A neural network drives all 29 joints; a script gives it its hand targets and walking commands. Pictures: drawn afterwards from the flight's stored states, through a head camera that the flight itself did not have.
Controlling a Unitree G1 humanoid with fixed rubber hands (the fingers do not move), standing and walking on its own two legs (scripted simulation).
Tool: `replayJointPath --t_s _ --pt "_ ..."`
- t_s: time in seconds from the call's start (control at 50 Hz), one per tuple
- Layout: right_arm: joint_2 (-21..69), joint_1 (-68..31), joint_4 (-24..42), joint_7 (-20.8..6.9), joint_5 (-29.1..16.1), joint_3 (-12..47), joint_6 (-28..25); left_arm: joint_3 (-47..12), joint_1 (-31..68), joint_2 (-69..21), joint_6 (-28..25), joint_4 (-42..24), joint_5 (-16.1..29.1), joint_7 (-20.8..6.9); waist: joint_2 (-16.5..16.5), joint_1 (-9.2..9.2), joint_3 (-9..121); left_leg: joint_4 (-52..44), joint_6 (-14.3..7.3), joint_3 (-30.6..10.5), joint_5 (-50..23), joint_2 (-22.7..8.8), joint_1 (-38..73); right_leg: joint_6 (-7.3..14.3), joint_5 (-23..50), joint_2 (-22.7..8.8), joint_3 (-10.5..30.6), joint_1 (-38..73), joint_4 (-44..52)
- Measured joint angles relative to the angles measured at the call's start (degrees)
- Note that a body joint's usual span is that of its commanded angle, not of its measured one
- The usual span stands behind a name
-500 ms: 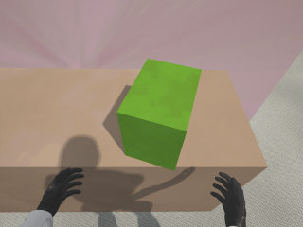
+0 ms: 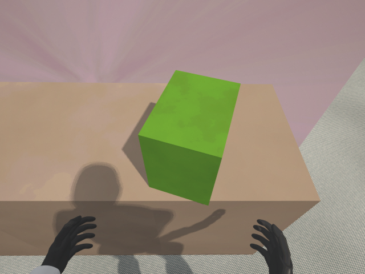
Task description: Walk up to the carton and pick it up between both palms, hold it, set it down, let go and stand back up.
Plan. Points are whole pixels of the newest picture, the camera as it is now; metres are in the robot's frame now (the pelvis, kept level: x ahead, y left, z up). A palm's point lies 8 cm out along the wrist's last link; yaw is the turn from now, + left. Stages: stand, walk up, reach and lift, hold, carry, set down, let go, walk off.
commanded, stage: set down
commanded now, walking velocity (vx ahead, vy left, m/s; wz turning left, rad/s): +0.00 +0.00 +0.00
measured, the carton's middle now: (192, 138) +0.43 -0.02 +0.02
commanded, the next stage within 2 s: let go in 0.80 s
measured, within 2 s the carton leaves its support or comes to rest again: neither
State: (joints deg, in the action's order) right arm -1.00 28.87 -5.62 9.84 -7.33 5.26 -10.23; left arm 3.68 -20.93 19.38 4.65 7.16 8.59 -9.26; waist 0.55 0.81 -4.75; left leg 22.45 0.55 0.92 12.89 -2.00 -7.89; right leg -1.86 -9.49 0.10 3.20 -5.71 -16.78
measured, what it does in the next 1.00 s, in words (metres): stands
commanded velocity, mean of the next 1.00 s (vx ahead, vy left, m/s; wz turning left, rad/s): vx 0.00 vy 0.00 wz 0.00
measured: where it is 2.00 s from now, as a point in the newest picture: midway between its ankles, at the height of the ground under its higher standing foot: outside the picture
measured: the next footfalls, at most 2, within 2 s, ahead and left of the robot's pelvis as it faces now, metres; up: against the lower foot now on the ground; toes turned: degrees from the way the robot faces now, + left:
none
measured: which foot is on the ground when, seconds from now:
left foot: down 0.00-1.00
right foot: down 0.00-1.00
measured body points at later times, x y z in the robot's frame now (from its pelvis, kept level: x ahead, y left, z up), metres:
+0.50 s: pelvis +0.01 +0.00 +0.00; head +0.04 -0.01 +0.45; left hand +0.17 +0.26 -0.05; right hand +0.16 -0.20 -0.06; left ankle -0.01 +0.12 -0.75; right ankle +0.00 -0.15 -0.75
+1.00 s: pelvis +0.01 +0.00 +0.00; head +0.04 -0.01 +0.45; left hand +0.16 +0.26 -0.06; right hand +0.17 -0.20 -0.08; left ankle -0.01 +0.12 -0.75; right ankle +0.00 -0.15 -0.75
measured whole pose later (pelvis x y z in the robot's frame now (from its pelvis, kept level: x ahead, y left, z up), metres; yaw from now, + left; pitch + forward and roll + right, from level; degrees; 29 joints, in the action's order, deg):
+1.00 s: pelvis +0.01 +0.00 +0.00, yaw +0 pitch -1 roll -1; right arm -7.8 14.9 -32.1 0.2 -3.5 1.4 -14.6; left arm 3.2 -19.5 16.0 5.9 19.4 6.3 -3.6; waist 2.4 0.8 -4.7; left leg 21.3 1.0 0.9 12.9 -2.1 -7.4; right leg -1.4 -10.2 0.2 3.2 -5.7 -16.8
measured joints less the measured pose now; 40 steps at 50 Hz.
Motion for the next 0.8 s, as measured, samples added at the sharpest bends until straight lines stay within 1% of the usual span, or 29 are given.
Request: replayJointPath --t_s 0.08,0.24,0.4,0.52,0.58,0.62,0.8 --pt "-0.3 -2.4 -3.4 -1.1 0.3 -0.9 -0.2 0.0 0.0 0.0 0.5 1.0 -0.1 0.5 -0.1 0.00 0.0 -0.1 0.0 0.0 0.0 0.0 0.1 0.1 0.0 0.0 0.0 0.0 0.0" --pt "-2.2 -5.1 -7.3 -3.8 0.5 -2.6 -0.7 -0.1 0.0 0.0 1.3 1.7 -0.2 2.5 0.8 0.00 0.0 -0.5 0.2 0.0 0.0 0.0 0.2 0.2 -0.3 0.0 0.0 0.0 0.0" --pt "-3.0 -5.6 -10.1 -4.7 1.1 -2.8 -2.0 -0.1 0.0 -0.2 0.4 4.0 -0.3 2.5 1.4 0.00 0.0 -0.9 0.2 0.0 0.0 0.0 0.4 0.2 -0.6 0.0 0.0 0.0 0.0" --pt "-4.0 -7.6 -15.8 -5.8 1.8 -2.8 -2.8 -0.2 0.0 -1.0 0.5 7.0 -0.5 2.6 1.1 0.00 0.0 -1.0 0.4 0.0 0.0 0.0 0.5 0.3 -0.6 0.0 0.0 0.0 0.0" --pt "-4.7 -8.4 -18.1 -6.7 2.3 -3.0 -3.4 -0.3 0.0 -1.7 0.4 7.2 -0.8 3.3 1.0 0.00 0.0 -1.0 0.4 0.0 0.0 0.0 0.5 0.4 -0.6 0.0 0.0 0.0 0.0" --pt "-5.0 -8.5 -18.5 -7.0 2.4 -3.0 -4.0 -0.3 0.0 -2.0 0.3 7.4 -0.9 3.4 1.0 0.00 0.0 -1.0 0.4 0.0 0.0 0.0 0.5 0.4 -0.6 0.0 0.0 0.0 0.0" --pt "-5.8 -12.0 -23.4 -8.7 3.0 -3.7 -4.3 -0.4 1.0 -2.7 1.0 10.6 -1.5 5.0 1.3 0.00 0.0 -1.0 0.4 0.0 0.0 0.0 0.5 0.5 -0.6 0.0 0.0 0.0 0.0"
